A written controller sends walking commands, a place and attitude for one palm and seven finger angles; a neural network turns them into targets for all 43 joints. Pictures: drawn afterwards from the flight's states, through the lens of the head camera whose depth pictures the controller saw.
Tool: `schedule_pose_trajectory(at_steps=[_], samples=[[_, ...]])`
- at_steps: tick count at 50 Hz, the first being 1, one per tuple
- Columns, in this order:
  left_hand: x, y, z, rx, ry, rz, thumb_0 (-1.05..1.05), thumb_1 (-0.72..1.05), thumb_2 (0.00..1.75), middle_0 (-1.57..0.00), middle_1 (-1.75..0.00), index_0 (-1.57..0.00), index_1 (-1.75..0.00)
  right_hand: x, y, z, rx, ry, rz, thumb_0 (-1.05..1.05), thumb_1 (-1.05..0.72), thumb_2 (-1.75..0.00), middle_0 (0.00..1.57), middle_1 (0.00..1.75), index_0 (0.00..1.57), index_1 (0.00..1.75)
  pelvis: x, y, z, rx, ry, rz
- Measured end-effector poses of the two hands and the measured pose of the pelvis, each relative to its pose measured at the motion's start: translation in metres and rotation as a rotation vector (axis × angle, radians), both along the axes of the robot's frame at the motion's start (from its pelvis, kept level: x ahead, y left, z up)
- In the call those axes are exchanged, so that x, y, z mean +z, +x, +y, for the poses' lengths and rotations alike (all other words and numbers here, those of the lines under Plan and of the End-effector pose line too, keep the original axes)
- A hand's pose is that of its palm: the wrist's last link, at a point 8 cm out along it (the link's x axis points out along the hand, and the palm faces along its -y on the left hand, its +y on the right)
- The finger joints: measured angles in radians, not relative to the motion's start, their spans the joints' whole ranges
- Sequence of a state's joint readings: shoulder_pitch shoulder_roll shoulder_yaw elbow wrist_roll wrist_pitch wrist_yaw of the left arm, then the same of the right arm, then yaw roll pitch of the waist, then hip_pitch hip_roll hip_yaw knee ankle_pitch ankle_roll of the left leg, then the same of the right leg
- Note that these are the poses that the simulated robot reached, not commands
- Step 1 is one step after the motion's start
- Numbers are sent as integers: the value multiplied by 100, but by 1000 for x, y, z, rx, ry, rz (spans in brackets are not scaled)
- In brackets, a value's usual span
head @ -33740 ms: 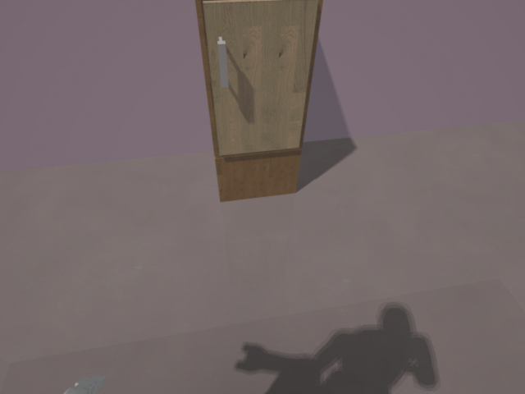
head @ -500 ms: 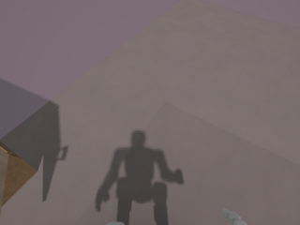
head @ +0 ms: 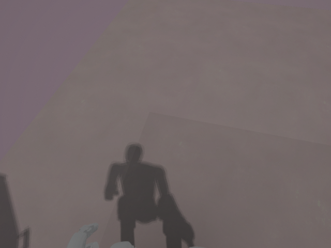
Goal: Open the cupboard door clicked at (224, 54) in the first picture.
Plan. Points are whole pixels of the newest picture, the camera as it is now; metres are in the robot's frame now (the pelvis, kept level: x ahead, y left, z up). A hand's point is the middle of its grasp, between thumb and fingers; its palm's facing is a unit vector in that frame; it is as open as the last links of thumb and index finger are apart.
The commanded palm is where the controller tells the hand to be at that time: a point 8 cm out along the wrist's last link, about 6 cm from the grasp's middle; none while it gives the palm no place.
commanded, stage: walk to a spot facing it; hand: left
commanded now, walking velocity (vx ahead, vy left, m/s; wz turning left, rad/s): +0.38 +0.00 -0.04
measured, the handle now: out of the picture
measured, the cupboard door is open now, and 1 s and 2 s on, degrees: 49 49 49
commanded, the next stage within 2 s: turn to face it in 0.72 s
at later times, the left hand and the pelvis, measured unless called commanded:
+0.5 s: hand (101, 235) +0.18 +0.19 -0.18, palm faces +0.06 -0.99 -0.16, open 7.4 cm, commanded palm none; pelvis +0.25 +0.02 -0.01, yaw -2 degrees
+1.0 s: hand (131, 127) +0.54 +0.13 -0.15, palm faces +0.02 -0.97 -0.22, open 7.2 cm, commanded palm none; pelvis +0.46 -0.06 +0.01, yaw +0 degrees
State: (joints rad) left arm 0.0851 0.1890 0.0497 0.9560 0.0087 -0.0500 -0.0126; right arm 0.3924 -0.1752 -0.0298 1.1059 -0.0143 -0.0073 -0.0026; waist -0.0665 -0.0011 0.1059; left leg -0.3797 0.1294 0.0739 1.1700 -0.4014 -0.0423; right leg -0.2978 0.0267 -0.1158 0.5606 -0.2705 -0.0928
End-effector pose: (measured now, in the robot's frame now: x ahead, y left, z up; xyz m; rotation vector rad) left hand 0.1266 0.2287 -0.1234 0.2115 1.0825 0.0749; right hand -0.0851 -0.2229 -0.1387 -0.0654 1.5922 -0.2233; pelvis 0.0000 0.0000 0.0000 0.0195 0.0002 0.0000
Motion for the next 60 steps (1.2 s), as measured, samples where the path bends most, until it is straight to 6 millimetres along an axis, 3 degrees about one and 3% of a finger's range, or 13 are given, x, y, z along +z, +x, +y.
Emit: schedule_pose_trajectory(at_steps=[2, 9, 16, 20, 22, 24, 31, 36, 41, 44, 48, 54, 60], samples=[[1, -5, -6, 27, -6, 50, 0, 91, 90, -20, -29, -20, -30, 3, 47, -6, 11, -8, -86, 1, -91, -90, 20, 30, 20, 29, 7, 18, -4, -8, 2, 5], [4, -13, 8, 109, 33, 177, -2, 95, 90, -20, -29, -21, -30, 9, 208, -13, 83, 1, -338, 1, -91, -90, 20, 30, 20, 29, 13, 81, -9, -24, -7, 11], [-11, -28, 4, 195, -4, 366, 0, 92, 90, -20, -29, -20, -30, 14, 356, 2, 183, 6, -489, 1, -91, -90, 20, 30, 20, 29, 3, 156, 2, -22, -13, -3], [-24, -21, 4, 222, -39, 478, 1, 91, 90, -20, -29, -20, -30, 10, 426, 13, 223, -24, -566, 1, -91, -90, 20, 30, 20, 29, -11, 205, 16, -29, -22, -13], [-29, -3, 6, 214, -53, 504, 1, 91, 90, -20, -29, -20, -30, 8, 440, 16, 213, -44, -583, 1, -91, -90, 20, 30, 20, 29, -15, 223, 21, -34, -20, -21], [-30, 29, 10, 198, -54, 478, 1, 91, 90, -20, -29, -20, -30, 9, 439, 15, 195, -49, -547, 0, -91, -90, 20, 30, 20, 29, -11, 240, 22, -40, -13, -25], [-8, 186, 13, 134, -50, 226, 1, 91, 90, -20, -29, -20, -30, 9, 396, 3, 125, -46, -264, 0, -93, -90, 20, 30, 20, 29, 10, 296, 17, -32, -15, -4], [4, 285, 8, 54, 8, 138, 1, 93, 90, -20, -29, -20, -30, 5, 380, -12, 30, -15, -134, 1, -92, -90, 20, 30, 20, 29, 10, 344, -3, -59, -3, 5], [-2, 370, -14, -10, 61, 68, 1, 92, 90, -20, -29, -20, -30, -14, 390, -32, -40, 15, -47, 1, -91, -90, 20, 30, 20, 29, -8, 397, -35, -80, 14, 10], [0, 393, -30, 4, 54, 53, 1, 92, 90, -20, -29, -20, -30, -11, 422, -44, -33, 13, -35, 1, -91, -90, 20, 30, 20, 29, -4, 420, -45, -57, -2, 3], [1, 401, -51, 43, 16, 93, 1, 91, 90, -20, -29, -20, -30, 1, 491, -56, 13, -5, -111, 1, -91, -90, 20, 30, 20, 29, 8, 450, -53, -19, -4, 10], [-10, 400, -47, 144, -8, 160, 0, 95, 90, -20, -29, -21, -30, 9, 604, -58, 132, -18, -242, 1, -92, -90, 20, 30, 20, 29, 9, 488, -54, 46, -13, 9], [-42, 396, -34, 241, -54, 238, 0, 93, 90, -20, -29, -21, -30, 4, 703, -52, 264, -72, -375, 1, -92, -90, 20, 30, 20, 29, -14, 524, -36, 107, -37, -3]])
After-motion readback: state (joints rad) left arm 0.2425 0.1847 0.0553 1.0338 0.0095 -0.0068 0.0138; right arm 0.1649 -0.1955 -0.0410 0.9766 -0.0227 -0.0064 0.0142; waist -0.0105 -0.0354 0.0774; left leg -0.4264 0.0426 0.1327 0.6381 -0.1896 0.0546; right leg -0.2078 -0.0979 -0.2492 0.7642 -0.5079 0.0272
